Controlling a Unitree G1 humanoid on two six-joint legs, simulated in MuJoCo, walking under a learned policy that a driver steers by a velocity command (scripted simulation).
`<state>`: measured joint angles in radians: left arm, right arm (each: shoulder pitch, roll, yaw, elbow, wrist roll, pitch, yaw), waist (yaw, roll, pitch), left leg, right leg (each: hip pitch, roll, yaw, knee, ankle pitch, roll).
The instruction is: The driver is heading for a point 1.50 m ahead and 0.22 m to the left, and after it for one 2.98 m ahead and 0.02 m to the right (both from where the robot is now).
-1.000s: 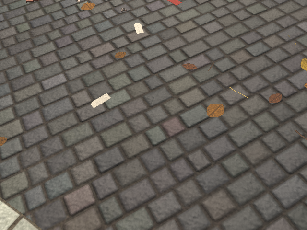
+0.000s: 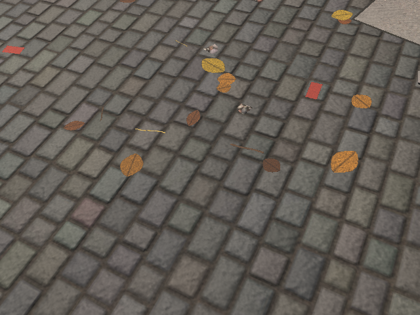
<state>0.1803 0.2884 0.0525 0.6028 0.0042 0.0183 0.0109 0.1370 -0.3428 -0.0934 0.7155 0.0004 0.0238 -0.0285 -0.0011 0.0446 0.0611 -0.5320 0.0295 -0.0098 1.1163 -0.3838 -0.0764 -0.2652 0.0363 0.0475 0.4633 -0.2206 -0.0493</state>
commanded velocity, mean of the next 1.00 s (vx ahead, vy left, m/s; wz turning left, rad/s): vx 0.30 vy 0.00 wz -0.07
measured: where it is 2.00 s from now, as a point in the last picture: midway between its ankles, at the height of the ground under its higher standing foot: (245, 185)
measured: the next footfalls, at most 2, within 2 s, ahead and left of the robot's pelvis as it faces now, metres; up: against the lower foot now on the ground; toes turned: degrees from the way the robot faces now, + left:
left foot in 0.26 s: +0.04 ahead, +0.14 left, +0.00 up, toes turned -2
right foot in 0.60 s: +0.21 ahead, -0.14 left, +0.00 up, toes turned -3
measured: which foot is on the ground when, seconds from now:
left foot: up 0.00-0.24, down 0.26-0.62, up 0.64-1.00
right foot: down 0.00-0.28, up 0.30-0.58, down 0.60-1.00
